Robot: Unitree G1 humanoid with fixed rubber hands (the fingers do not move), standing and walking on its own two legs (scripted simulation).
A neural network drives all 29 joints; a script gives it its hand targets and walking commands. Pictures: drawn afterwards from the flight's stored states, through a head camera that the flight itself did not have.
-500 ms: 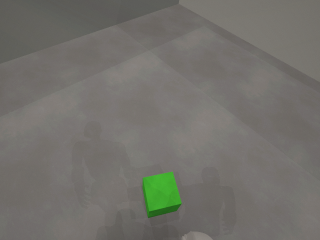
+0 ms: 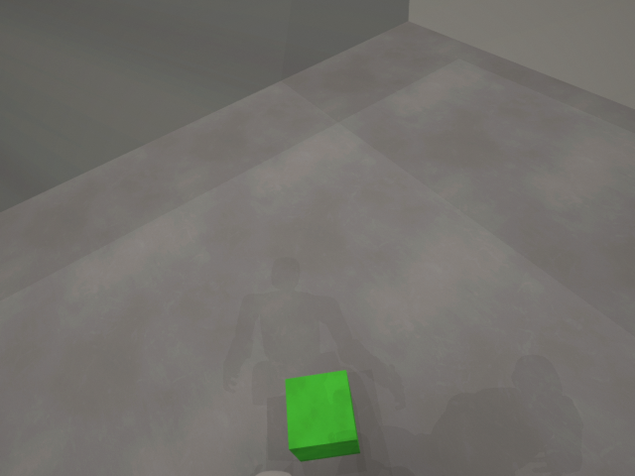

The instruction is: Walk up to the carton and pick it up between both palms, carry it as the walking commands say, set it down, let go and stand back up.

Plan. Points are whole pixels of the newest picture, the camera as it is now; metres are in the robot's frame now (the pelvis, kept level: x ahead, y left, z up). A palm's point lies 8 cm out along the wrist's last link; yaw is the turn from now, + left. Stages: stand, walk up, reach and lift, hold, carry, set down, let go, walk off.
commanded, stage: walk up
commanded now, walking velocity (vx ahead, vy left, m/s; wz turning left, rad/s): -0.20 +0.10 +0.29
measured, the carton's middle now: (323, 416) +0.37 +0.09 -0.69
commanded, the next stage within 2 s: none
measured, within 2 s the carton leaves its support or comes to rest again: neither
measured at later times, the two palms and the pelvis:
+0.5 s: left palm out of the picture -0.09 +0.30 -0.15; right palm out of the picture -0.03 -0.22 -0.13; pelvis -0.08 +0.03 -0.01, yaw +6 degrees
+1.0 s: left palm out of the picture -0.03 +0.28 -0.14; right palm out of the picture -0.11 -0.18 -0.15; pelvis -0.04 +0.04 -0.01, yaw +5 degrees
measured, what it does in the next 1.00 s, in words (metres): steps on the spot: left foot, then right foot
